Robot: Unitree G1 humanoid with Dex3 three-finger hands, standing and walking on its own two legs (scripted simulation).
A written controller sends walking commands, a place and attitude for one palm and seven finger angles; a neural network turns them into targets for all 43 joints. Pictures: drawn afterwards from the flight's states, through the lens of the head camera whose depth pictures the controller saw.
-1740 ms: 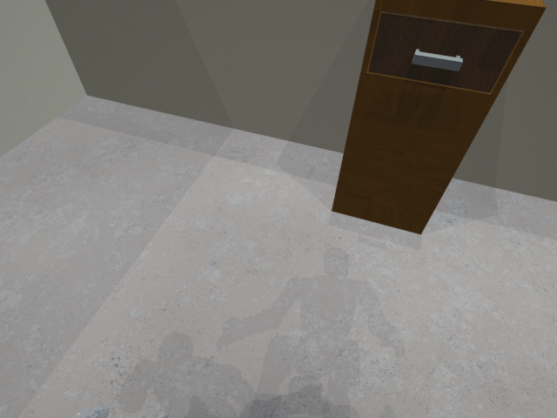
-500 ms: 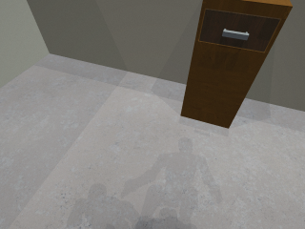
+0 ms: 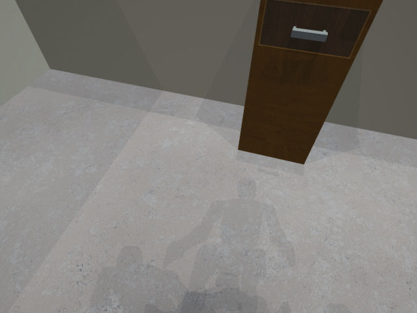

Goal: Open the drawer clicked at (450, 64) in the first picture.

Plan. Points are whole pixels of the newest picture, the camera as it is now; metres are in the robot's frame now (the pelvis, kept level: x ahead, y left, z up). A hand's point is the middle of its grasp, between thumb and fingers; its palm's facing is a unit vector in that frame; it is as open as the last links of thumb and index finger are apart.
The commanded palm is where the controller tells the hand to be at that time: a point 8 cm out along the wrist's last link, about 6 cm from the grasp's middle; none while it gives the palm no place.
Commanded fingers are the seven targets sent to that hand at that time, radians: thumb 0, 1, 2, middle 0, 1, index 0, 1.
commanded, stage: walk to a spot facing it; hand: left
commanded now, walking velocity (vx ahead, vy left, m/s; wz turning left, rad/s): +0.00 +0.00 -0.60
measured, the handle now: (309, 32) +1.12 -0.32 +0.04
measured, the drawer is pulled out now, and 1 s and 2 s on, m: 0.00 0.00 0.00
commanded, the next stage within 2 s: turn to face it in 1.90 s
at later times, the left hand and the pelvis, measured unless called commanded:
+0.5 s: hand out of the picture +0.06 +0.17 -0.16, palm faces -0.17 -0.95 -0.25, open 7.4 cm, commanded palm none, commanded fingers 0.00 0.90 0.90 -0.20 -0.30 -0.20 -0.30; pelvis -0.02 -0.02 +0.00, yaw -14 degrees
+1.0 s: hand (147, 301) +0.17 +0.15 -0.16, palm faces -0.54 -0.82 -0.20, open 7.4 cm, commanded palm none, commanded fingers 0.00 0.90 0.90 -0.20 -0.30 -0.20 -0.30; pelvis -0.02 +0.02 +0.00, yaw -34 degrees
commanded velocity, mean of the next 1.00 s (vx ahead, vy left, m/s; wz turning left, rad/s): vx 0.09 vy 0.00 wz -0.60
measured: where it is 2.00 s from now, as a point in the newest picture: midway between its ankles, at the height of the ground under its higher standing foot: outside the picture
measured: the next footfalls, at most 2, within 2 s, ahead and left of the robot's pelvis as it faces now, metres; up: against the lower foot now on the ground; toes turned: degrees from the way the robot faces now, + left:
left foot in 0.66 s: +0.04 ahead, +0.12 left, +0.00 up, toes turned -21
right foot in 1.12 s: -0.04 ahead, -0.16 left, +0.00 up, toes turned -45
